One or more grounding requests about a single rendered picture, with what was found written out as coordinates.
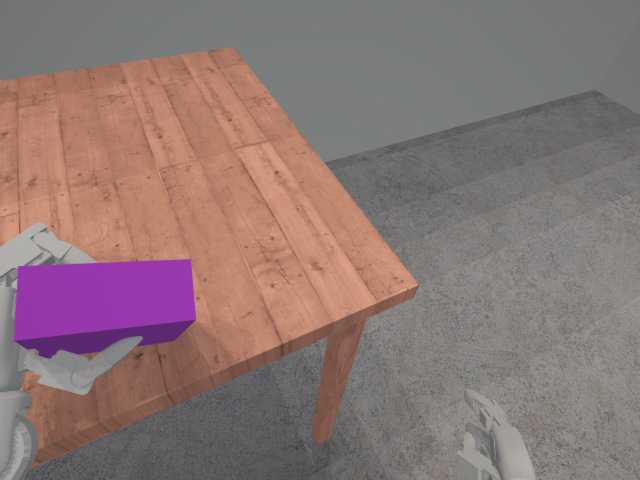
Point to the left robot forearm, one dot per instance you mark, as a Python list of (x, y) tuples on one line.
[(18, 436)]

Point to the table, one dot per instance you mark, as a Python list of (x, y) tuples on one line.
[(191, 157)]

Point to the sponge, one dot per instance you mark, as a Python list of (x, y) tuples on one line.
[(84, 308)]

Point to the robot right hand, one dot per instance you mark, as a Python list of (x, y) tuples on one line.
[(503, 456)]

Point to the robot left hand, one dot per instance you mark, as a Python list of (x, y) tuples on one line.
[(65, 370)]

